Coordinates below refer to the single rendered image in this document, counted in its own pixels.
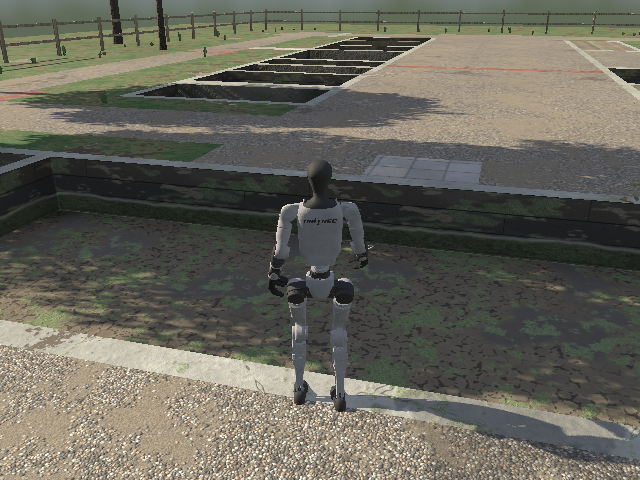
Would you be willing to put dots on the robot left forearm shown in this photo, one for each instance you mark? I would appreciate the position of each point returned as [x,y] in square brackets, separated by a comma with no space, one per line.
[275,266]

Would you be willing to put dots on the robot right upper arm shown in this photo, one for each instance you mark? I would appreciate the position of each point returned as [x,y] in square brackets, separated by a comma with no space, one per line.
[352,214]

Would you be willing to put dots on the right robot shin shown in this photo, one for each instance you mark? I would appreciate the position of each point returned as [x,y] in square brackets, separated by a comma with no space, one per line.
[339,360]

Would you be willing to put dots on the left robot hand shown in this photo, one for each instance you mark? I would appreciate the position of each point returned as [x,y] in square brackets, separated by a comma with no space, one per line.
[279,282]

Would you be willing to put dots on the right robot thigh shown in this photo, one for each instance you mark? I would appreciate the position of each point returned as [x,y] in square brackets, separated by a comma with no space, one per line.
[343,297]

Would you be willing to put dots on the robot right forearm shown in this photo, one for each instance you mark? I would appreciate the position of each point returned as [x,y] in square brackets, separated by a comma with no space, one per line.
[363,256]

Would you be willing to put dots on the right robot hand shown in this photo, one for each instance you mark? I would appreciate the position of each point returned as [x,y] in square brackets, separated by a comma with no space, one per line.
[352,258]

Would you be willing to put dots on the robot left upper arm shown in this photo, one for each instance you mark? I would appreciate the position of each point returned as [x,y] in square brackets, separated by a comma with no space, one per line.
[287,214]

